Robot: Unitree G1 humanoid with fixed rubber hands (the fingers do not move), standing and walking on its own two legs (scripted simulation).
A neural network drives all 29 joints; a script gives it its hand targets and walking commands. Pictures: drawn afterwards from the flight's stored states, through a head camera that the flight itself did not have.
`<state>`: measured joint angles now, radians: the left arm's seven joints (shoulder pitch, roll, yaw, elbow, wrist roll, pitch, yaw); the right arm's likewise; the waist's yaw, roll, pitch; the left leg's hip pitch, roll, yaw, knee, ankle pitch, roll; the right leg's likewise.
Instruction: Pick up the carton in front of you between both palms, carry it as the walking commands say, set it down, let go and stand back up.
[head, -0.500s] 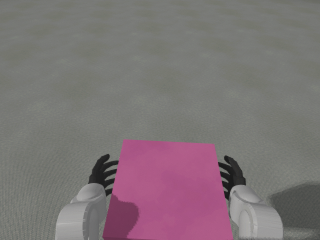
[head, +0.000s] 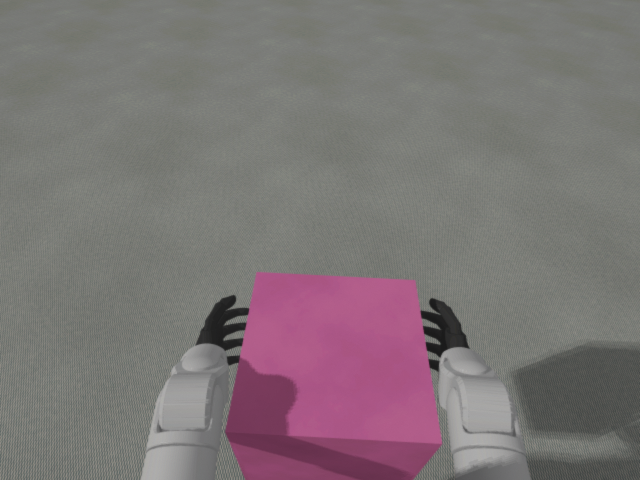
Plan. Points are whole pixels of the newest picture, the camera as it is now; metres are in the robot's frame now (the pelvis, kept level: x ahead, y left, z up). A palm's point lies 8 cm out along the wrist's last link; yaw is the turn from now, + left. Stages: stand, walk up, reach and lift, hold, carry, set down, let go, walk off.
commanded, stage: carry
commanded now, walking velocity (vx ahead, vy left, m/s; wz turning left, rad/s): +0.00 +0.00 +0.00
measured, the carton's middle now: (329, 389) +0.26 +0.00 -0.05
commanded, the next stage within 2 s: hold in 0.58 s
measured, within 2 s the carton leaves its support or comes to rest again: neither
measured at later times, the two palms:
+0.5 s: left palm (207, 340) +0.29 +0.16 +0.04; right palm (443, 342) +0.29 -0.14 +0.04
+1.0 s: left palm (181, 376) +0.23 +0.17 +0.05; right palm (430, 338) +0.29 -0.12 +0.05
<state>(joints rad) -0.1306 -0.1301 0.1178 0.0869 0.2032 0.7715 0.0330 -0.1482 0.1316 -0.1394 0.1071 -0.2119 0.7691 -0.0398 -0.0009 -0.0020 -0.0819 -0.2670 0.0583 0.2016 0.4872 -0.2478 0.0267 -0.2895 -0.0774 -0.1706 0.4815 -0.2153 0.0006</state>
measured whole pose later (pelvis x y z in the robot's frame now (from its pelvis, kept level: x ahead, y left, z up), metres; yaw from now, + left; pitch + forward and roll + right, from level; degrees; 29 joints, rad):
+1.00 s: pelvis -0.02 -0.02 +0.01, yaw +10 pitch -9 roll +0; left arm -0.23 -0.15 0.20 0.21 0.27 0.74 -0.01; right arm -0.27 0.15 -0.22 0.26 -0.29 0.72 0.01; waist 0.00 0.00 0.05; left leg -0.08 0.00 0.03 0.38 -0.15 0.01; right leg -0.04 -0.01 -0.01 0.39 -0.20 0.00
